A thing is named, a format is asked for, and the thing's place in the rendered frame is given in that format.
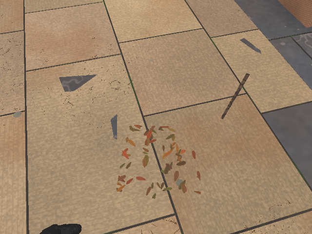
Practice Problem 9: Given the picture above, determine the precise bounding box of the left robot hand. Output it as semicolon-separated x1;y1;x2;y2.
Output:
40;223;82;234

